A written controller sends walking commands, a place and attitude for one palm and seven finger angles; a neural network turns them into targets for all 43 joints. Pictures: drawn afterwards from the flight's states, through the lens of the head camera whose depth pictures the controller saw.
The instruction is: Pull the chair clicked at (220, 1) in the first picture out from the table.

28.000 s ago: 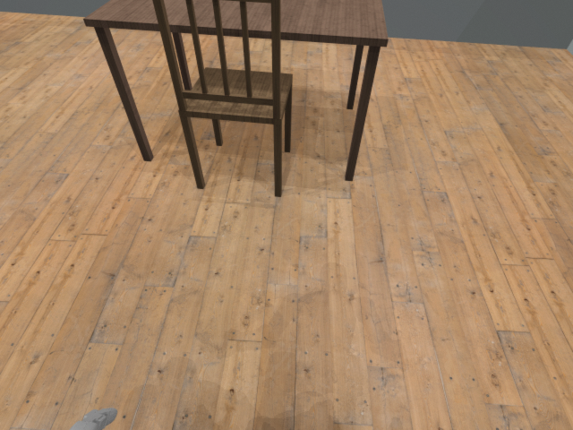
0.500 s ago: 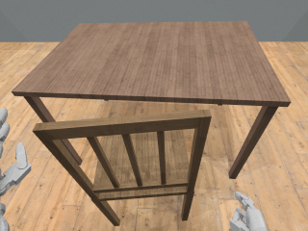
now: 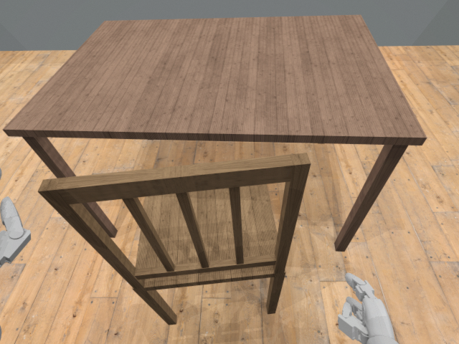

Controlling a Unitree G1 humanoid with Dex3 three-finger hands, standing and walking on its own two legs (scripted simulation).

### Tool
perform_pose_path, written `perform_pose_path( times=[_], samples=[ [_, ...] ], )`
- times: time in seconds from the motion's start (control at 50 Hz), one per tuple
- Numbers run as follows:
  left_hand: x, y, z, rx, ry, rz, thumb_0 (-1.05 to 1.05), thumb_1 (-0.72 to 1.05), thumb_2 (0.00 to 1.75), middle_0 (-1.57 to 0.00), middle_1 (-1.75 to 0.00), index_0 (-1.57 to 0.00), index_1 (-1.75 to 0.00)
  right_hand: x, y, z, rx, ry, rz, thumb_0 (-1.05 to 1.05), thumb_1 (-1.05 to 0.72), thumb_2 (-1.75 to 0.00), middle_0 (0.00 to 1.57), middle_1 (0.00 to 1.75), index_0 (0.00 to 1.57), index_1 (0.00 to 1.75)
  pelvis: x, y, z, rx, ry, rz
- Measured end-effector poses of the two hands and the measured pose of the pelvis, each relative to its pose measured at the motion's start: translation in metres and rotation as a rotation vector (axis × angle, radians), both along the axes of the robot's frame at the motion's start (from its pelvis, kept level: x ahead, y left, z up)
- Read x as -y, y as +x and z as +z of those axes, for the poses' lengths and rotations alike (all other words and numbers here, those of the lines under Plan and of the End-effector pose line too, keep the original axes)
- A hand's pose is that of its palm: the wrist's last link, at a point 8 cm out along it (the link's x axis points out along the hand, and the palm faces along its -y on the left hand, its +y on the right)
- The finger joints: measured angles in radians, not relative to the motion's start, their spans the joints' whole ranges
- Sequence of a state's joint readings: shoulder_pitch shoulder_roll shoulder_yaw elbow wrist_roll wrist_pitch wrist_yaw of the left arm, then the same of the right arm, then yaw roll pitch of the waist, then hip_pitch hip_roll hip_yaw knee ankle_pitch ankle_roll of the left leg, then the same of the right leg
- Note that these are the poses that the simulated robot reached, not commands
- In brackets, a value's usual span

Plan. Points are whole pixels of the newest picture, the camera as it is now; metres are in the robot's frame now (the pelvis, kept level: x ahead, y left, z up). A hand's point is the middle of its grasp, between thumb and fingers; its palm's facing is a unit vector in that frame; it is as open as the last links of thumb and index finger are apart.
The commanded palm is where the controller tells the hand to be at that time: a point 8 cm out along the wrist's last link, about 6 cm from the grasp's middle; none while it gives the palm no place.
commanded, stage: step back with the hand held close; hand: left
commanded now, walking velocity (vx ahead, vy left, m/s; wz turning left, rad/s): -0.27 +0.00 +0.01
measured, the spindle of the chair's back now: (195, 234) +0.34 +0.12 -0.07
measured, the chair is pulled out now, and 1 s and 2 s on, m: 0.16 0.16 0.16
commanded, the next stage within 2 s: stop stepping back and stand still in 1.94 s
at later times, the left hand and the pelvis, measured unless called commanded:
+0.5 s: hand (19, 294) +0.14 +0.26 +0.16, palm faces +0.45 -0.70 -0.55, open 7.4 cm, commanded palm +0.08 +0.29 +0.18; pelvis -0.06 -0.01 -0.01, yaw +0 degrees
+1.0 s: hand (9, 307) +0.12 +0.26 +0.16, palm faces +0.45 -0.72 -0.52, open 7.4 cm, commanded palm +0.06 +0.30 +0.18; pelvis -0.08 -0.01 -0.01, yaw +1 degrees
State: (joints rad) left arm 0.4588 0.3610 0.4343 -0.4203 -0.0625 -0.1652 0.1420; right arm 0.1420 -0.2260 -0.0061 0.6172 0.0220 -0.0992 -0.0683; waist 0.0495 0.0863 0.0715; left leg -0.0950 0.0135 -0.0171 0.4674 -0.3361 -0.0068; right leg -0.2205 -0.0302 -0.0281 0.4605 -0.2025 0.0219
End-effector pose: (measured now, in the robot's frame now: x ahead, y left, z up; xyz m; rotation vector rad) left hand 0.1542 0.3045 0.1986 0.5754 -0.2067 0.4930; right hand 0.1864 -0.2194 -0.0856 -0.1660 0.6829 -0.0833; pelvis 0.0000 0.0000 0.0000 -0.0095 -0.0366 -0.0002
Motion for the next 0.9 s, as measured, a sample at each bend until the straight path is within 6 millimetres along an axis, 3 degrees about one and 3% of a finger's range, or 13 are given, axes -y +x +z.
perform_pose_path(
  times=[0.16, 0.38, 0.56, 0.64, 0.78, 0.9],
  samples=[
    [0.018, -0.006, -0.026, -0.190, -0.007, -0.072, 0.01, 0.89, 0.90, -0.21, -0.30, -0.21, -0.30, 0.011, -0.024, -0.010, -0.061, 0.008, -0.076, 0.01, -0.91, -0.90, 0.20, 0.30, 0.20, 0.30, -0.002, -0.014, -0.001, -0.036, 0.014, -0.006],
    [0.022, -0.046, 0.000, -0.111, 0.100, -0.027, 0.01, 0.88, 0.90, -0.21, -0.30, -0.22, -0.30, 0.021, -0.058, -0.024, -0.095, 0.013, -0.090, 0.01, -0.91, -0.90, 0.20, 0.30, 0.20, 0.30, 0.011, -0.044, -0.007, -0.047, 0.018, 0.005],
    [0.016, -0.065, -0.026, -0.126, 0.012, 0.001, 0.01, 0.88, 0.90, -0.21, -0.30, -0.22, -0.30, 0.033, -0.088, -0.019, -0.084, -0.036, -0.108, 0.01, -0.91, -0.90, 0.20, 0.30, 0.20, 0.30, 0.008, -0.067, -0.010, -0.051, 0.019, 0.004],
    [0.016, -0.070, -0.024, -0.103, 0.020, -0.025, 0.01, 0.88, 0.90, -0.21, -0.30, -0.22, -0.30, 0.033, -0.100, -0.012, -0.081, -0.065, -0.104, 0.01, -0.91, -0.90, 0.20, 0.30, 0.20, 0.30, 0.007, -0.073, -0.009, -0.053, 0.011, 0.007],
    [0.018, -0.076, -0.006, -0.012, 0.095, -0.065, 0.01, 0.88, 0.90, -0.21, -0.30, -0.22, -0.30, 0.029, -0.107, -0.012, -0.070, -0.062, -0.086, 0.01, -0.91, -0.90, 0.20, 0.30, 0.20, 0.30, 0.009, -0.079, -0.013, -0.051, 0.014, 0.011],
    [0.015, -0.078, -0.010, -0.012, 0.083, -0.037, 0.01, 0.88, 0.90, -0.21, -0.30, -0.22, -0.30, 0.026, -0.106, -0.019, -0.078, -0.042, -0.079, 0.01, -0.91, -0.90, 0.20, 0.30, 0.20, 0.30, 0.009, -0.079, -0.015, -0.066, 0.009, 0.012]
  ],
)
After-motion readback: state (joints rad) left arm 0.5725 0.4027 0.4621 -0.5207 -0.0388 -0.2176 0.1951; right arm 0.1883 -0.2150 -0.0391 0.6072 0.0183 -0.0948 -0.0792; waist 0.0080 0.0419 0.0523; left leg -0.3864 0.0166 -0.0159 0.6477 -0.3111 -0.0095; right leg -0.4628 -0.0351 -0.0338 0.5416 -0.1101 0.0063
